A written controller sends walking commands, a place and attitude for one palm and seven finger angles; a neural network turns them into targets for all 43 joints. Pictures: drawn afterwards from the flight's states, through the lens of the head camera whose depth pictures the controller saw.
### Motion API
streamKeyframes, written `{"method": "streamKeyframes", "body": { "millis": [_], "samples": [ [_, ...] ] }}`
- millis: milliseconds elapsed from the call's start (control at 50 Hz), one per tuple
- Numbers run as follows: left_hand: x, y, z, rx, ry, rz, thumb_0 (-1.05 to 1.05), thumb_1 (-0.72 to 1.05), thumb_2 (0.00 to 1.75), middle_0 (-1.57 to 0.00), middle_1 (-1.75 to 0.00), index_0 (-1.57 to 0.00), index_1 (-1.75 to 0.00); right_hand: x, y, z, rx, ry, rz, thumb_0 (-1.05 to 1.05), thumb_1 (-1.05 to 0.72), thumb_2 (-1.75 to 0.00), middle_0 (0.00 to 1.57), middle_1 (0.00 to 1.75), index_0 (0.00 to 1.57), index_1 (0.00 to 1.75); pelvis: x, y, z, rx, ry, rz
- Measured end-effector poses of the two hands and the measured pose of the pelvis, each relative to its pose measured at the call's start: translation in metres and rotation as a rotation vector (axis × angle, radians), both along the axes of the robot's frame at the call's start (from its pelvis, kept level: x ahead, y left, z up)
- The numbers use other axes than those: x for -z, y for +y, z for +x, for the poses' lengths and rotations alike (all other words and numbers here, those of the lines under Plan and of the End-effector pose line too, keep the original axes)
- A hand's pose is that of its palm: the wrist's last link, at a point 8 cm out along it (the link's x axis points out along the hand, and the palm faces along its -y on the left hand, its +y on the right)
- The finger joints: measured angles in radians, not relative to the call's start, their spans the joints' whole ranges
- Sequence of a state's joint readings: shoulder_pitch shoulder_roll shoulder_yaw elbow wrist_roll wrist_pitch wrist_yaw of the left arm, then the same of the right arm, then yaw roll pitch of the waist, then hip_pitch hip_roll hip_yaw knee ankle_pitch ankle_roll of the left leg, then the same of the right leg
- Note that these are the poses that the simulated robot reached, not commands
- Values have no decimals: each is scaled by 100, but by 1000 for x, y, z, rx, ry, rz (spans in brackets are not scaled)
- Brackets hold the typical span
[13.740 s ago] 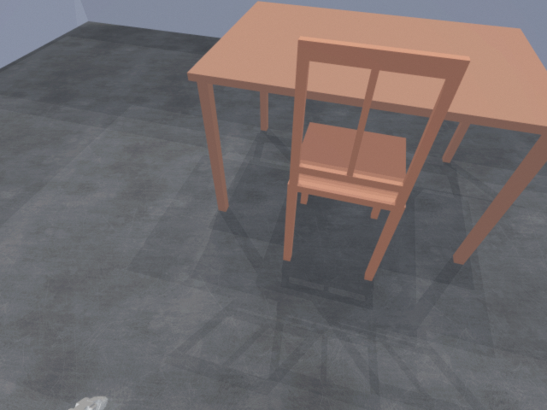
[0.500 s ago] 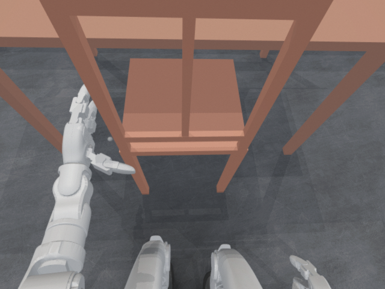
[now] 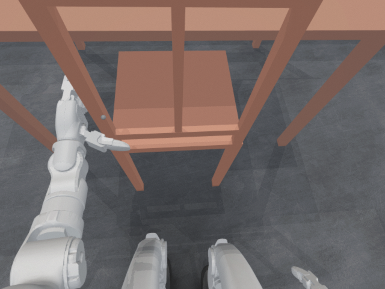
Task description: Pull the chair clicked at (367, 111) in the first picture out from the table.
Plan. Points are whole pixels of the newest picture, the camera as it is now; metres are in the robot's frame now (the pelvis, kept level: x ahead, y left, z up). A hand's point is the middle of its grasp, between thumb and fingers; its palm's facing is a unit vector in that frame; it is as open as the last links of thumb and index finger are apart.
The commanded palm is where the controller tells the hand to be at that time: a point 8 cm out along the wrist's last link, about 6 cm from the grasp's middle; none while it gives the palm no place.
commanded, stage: push the fingers through the gap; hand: left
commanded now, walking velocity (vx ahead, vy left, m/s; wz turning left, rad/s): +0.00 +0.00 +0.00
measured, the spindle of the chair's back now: (178, 87) +0.49 +0.03 +0.08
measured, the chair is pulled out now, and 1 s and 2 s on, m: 0.00 0.00 0.01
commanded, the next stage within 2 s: hook a spindle and tug to test in 0.48 s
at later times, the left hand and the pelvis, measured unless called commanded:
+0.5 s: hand (101, 114) +0.46 +0.18 +0.03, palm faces +0.10 -0.99 -0.06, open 16.9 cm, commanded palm +0.43 +0.22 +0.03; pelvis +0.00 +0.00 +0.00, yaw -1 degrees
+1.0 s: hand (102, 112) +0.46 +0.18 +0.03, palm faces +0.08 -1.00 -0.06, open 14.7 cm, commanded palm +0.43 +0.22 +0.03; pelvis +0.00 +0.01 +0.00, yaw +0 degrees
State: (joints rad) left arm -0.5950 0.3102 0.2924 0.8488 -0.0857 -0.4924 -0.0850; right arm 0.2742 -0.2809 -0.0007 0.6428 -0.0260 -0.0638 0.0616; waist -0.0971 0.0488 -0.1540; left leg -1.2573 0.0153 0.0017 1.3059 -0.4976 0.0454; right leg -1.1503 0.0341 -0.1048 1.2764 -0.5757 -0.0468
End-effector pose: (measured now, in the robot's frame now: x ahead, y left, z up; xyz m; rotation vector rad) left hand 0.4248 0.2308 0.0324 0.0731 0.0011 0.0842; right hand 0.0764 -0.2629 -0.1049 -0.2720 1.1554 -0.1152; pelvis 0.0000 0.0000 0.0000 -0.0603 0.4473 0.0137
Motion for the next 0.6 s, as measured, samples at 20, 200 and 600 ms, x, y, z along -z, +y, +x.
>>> {"method": "streamKeyframes", "body": {
  "millis": [20,200,600],
  "samples": [
    [-1,-1,2,1,-3,1,-1,-50,30,-6,-8,-6,-8,1,0,-2,3,6,1,1,-90,-90,20,30,20,30,0,0,0,1,2,0],
    [4,5,13,-32,24,-4,-1,-50,30,-6,-8,-7,-8,4,-2,-19,28,66,9,1,-90,-90,20,30,20,30,2,-3,1,9,13,5],
    [-1,6,8,-19,-1,-8,-1,-50,30,-6,-8,-7,-8,-3,-3,-11,28,55,2,1,-90,-90,20,30,20,30,-3,-1,4,8,5,1]
  ]
}}
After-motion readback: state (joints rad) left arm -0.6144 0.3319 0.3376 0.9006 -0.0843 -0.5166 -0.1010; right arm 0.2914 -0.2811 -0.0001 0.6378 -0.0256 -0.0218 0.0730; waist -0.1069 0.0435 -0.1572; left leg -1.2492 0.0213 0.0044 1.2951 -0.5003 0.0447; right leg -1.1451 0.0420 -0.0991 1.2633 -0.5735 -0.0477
